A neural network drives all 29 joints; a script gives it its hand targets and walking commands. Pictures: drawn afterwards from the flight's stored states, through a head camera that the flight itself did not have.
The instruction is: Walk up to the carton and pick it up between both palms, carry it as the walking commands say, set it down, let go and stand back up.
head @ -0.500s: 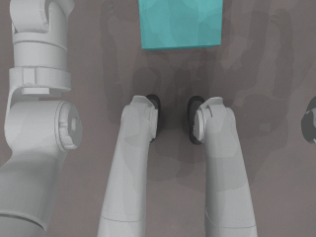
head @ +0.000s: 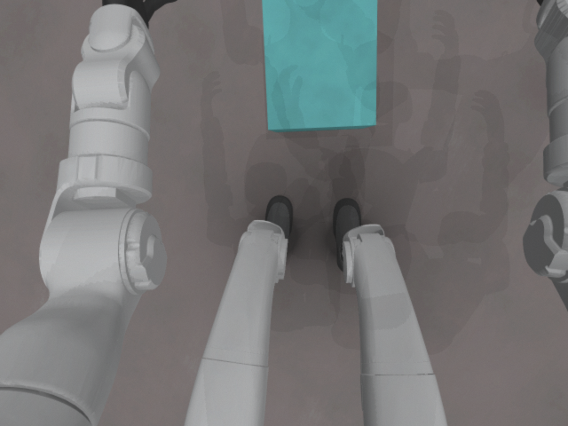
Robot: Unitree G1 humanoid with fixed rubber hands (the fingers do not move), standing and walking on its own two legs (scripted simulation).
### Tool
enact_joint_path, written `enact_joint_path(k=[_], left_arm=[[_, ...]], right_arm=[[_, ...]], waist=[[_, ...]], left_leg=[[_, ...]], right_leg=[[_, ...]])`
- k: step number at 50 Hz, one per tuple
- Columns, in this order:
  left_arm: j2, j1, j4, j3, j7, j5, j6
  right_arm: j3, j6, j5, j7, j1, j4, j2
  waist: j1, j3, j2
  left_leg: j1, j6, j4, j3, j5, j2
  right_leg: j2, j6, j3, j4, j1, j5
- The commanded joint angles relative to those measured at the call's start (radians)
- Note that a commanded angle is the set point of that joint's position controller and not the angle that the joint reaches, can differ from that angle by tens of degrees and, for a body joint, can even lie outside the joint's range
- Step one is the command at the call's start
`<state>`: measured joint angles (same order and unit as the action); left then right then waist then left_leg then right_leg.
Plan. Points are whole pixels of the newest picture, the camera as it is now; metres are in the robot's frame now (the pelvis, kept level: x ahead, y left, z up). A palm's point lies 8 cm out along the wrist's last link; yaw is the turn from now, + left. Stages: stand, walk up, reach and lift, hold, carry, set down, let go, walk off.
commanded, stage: let go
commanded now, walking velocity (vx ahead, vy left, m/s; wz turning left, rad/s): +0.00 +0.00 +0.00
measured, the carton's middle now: (319, 71) +0.55 +0.01 -0.58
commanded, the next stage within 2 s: stand in 1.38 s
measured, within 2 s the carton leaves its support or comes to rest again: neither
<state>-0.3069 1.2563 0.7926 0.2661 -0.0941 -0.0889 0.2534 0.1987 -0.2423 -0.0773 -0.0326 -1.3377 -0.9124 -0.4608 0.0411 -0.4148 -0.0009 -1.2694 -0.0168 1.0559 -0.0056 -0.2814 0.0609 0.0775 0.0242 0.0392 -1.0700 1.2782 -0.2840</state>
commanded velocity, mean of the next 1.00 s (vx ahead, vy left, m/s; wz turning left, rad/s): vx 0.00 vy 0.00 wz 0.00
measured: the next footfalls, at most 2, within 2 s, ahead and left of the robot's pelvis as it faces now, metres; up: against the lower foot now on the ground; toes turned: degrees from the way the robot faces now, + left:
none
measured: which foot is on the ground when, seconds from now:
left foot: down 0.00-1.00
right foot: down 0.00-1.00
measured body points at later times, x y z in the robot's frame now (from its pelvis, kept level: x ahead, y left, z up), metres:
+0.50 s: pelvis +0.06 +0.00 +0.06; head +0.25 +0.00 +0.47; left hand +0.36 +0.24 -0.03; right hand +0.38 -0.21 -0.04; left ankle +0.10 +0.10 -0.64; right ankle +0.10 -0.09 -0.64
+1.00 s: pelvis +0.11 +0.01 +0.10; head +0.14 +0.01 +0.55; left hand +0.26 +0.25 +0.02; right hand +0.29 -0.22 +0.02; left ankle +0.10 +0.10 -0.64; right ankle +0.10 -0.09 -0.64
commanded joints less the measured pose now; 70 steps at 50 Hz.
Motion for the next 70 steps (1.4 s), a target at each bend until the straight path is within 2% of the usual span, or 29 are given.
enact_joint_path(k=[1,5,7,10,11,12,13,17,19,22,23,25,28,31,32,33,37,38,41,47,48,49,51,54,56,67,68,69,70], left_arm=[[-0.122,0.107,-0.181,0.007,0.011,0.045,-0.063],[-0.160,-0.011,-0.283,-0.022,0.047,0.052,-0.075],[-0.154,-0.149,-0.395,-0.054,0.057,0.049,-0.065],[-0.180,-0.258,-0.484,-0.067,0.061,0.033,-0.047],[-0.171,-0.293,-0.526,-0.071,0.060,0.025,-0.045],[-0.162,-0.391,-0.603,-0.091,0.063,0.022,-0.048],[-0.151,-0.493,-0.607,-0.091,0.074,0.012,-0.050],[-0.121,-0.634,-0.642,-0.096,0.097,0.007,-0.067],[-0.074,-0.808,-0.624,-0.108,0.109,0.022,-0.087],[-0.021,-0.846,-0.574,-0.142,0.126,0.024,-0.129],[-0.019,-0.817,-0.507,-0.145,0.131,0.024,-0.135],[0.008,-0.962,-0.443,-0.144,0.141,0.046,-0.143],[0.030,-0.980,-0.367,-0.150,0.149,0.054,-0.154],[0.028,-1.169,-0.404,-0.157,0.155,0.088,-0.172],[0.020,-1.142,-0.434,-0.167,0.152,0.083,-0.180],[0.015,-1.206,-0.481,-0.152,0.150,0.112,-0.188],[0.014,-1.277,-0.505,-0.168,0.150,0.099,-0.205],[0.011,-1.306,-0.513,-0.172,0.151,0.099,-0.210],[0.005,-1.379,-0.554,-0.189,0.151,0.088,-0.217],[0.007,-1.390,-0.561,-0.213,0.158,0.066,-0.205],[-0.013,-1.401,-0.550,-0.201,0.163,0.070,-0.198],[-0.011,-1.404,-0.552,-0.197,0.163,0.072,-0.193],[-0.013,-1.420,-0.532,-0.199,0.163,0.071,-0.178],[-0.011,-1.430,-0.516,-0.199,0.161,0.081,-0.160],[-0.019,-1.434,-0.511,-0.195,0.160,0.077,-0.155],[-0.020,-1.420,-0.532,-0.189,0.112,0.092,-0.089],[-0.017,-1.414,-0.512,-0.194,0.107,0.087,-0.081],[-0.019,-1.522,-0.262,-0.170,0.110,0.118,-0.166],[-0.051,-1.527,-0.314,-0.187,0.092,0.149,-0.242]], right_arm=[[0.046,0.054,0.064,0.009,-0.144,0.173,-0.140],[0.031,0.047,0.061,0.062,-0.012,0.345,-0.082],[0.015,0.033,0.064,0.088,0.132,0.486,-0.066],[0.009,0.015,0.060,0.111,0.239,0.588,-0.046],[0.017,0.018,0.056,0.120,0.309,0.618,-0.029],[-0.001,0.025,0.047,0.121,0.398,0.689,-0.032],[-0.008,0.026,0.046,0.125,0.498,0.718,-0.017],[-0.018,0.052,0.032,0.107,0.653,0.792,0.037],[-0.021,0.068,0.045,0.090,0.845,0.756,0.056],[-0.035,0.114,0.053,0.059,0.912,0.695,0.086],[-0.038,0.124,0.049,0.051,0.872,0.616,0.101],[-0.060,0.133,0.068,0.033,0.995,0.563,0.143],[-0.047,0.149,0.080,0.014,1.010,0.492,0.157],[-0.038,0.167,0.119,0.004,1.220,0.486,0.175],[-0.033,0.176,0.129,0.003,1.184,0.503,0.164],[-0.042,0.189,0.121,-0.003,1.243,0.525,0.171],[-0.059,0.211,0.130,-0.006,1.291,0.587,0.171],[-0.070,0.219,0.122,-0.006,1.297,0.607,0.163],[-0.077,0.221,0.124,-0.016,1.413,0.600,0.179],[-0.102,0.204,0.111,-0.023,1.471,0.624,0.169],[-0.100,0.194,0.113,-0.021,1.479,0.627,0.163],[-0.110,0.186,0.105,-0.024,1.467,0.628,0.163],[-0.108,0.173,0.113,-0.025,1.489,0.633,0.156],[-0.111,0.154,0.108,-0.028,1.511,0.622,0.163],[-0.112,0.145,0.107,-0.028,1.515,0.641,0.161],[-0.121,0.153,0.091,0.000,1.512,0.618,0.151],[-0.125,0.150,0.087,0.003,1.500,0.619,0.147],[-0.104,0.175,0.135,0.025,1.623,0.372,0.169],[-0.119,0.235,0.145,0.039,1.639,0.401,0.101]], waist=[[0.006,1.782,0.041],[0.032,1.767,0.032],[0.025,1.899,0.051],[0.037,1.824,0.045],[0.020,1.800,0.024],[0.015,1.861,0.000],[0.014,1.855,0.040],[0.018,1.691,0.010],[0.005,1.568,0.008],[-0.006,1.240,0.010],[-0.014,1.072,0.027],[0.013,0.946,0.018],[-0.006,0.738,0.024],[-0.019,0.707,0.000],[-0.026,0.680,0.004],[-0.004,0.697,-0.032],[-0.015,0.614,0.005],[0.001,0.595,-0.003],[-0.011,0.595,-0.007],[-0.023,0.469,0.003],[-0.040,0.440,0.007],[-0.020,0.438,-0.012],[-0.027,0.405,0.010],[-0.027,0.400,-0.039],[-0.033,0.394,-0.002],[-0.049,0.442,-0.035],[-0.056,0.416,-0.003],[-0.042,0.651,0.064],[-0.030,0.559,0.053]], left_leg=[[0.618,0.053,-0.070,-0.006,0.346,-0.002],[0.637,0.040,-0.103,-0.011,0.376,-0.003],[0.775,0.030,-0.110,-0.017,0.429,-0.006],[0.803,0.023,-0.121,-0.032,0.454,-0.008],[0.852,0.027,-0.135,-0.044,0.506,-0.011],[0.931,0.029,-0.125,-0.045,0.567,-0.015],[0.946,0.023,-0.133,-0.045,0.596,-0.015],[0.931,0.014,-0.184,-0.053,0.536,-0.025],[0.981,0.016,-0.216,-0.056,0.530,-0.034],[0.878,0.028,-0.291,-0.054,0.377,-0.052],[0.808,0.032,-0.312,-0.056,0.277,-0.060],[0.801,0.032,-0.366,-0.048,0.134,-0.070],[0.781,0.034,-0.435,-0.043,0.000,-0.073],[0.938,0.032,-0.495,-0.050,0.051,-0.065],[0.953,0.031,-0.511,-0.051,0.058,-0.062],[1.009,0.028,-0.527,-0.048,0.098,-0.058],[1.080,0.020,-0.575,-0.051,0.161,-0.059],[1.090,0.023,-0.586,-0.046,0.194,-0.054],[1.177,0.022,-0.604,-0.056,0.276,-0.054],[1.181,0.021,-0.625,-0.047,0.232,-0.048],[1.190,0.015,-0.625,-0.053,0.225,-0.048],[1.183,0.011,-0.629,-0.056,0.229,-0.044],[1.182,0.011,-0.626,-0.063,0.219,-0.050],[1.185,0.013,-0.623,-0.066,0.243,-0.052],[1.178,0.008,-0.623,-0.065,0.234,-0.048],[1.190,0.033,-0.561,-0.071,0.355,-0.042],[1.165,0.030,-0.557,-0.078,0.324,-0.047],[1.153,0.004,-0.645,-0.093,0.156,-0.106],[1.131,-0.014,-0.645,-0.126,0.123,-0.138]], right_leg=[[-0.018,-0.021,0.038,0.097,-0.645,0.365],[-0.027,-0.033,0.051,0.111,-0.751,0.420],[-0.018,-0.036,0.042,0.135,-0.880,0.450],[-0.022,-0.045,0.049,0.137,-0.886,0.454],[-0.023,-0.047,0.044,0.149,-0.890,0.478],[-0.021,-0.047,0.053,0.158,-0.924,0.530],[-0.024,-0.046,0.051,0.168,-0.967,0.566],[-0.037,-0.059,0.051,0.204,-0.946,0.490],[-0.033,-0.049,0.046,0.248,-0.926,0.456],[-0.047,-0.046,0.040,0.317,-0.832,0.324],[-0.057,-0.042,0.032,0.341,-0.756,0.230],[-0.065,-0.027,0.022,0.391,-0.793,0.084],[-0.070,-0.014,0.012,0.461,-0.782,-0.056],[-0.070,-0.013,0.006,0.528,-0.892,-0.001],[-0.071,-0.018,0.003,0.536,-0.910,0.016],[-0.074,-0.021,0.005,0.551,-0.957,0.050],[-0.073,-0.030,0.002,0.598,-1.023,0.132],[-0.069,-0.030,0.013,0.606,-1.055,0.155],[-0.065,-0.031,0.007,0.625,-1.102,0.230],[-0.062,-0.028,0.008,0.668,-1.159,0.208],[-0.061,-0.029,0.008,0.669,-1.137,0.199],[-0.064,-0.026,0.013,0.669,-1.169,0.202],[-0.063,-0.028,0.007,0.664,-1.161,0.203],[-0.062,-0.024,0.001,0.656,-1.179,0.226],[-0.058,-0.027,0.003,0.660,-1.193,0.237],[-0.051,-0.030,-0.012,0.610,-1.176,0.290],[-0.054,-0.028,-0.005,0.604,-1.173,0.268],[-0.114,0.013,0.007,0.650,-1.175,0.146],[-0.136,0.005,0.060,0.663,-1.128,0.159]])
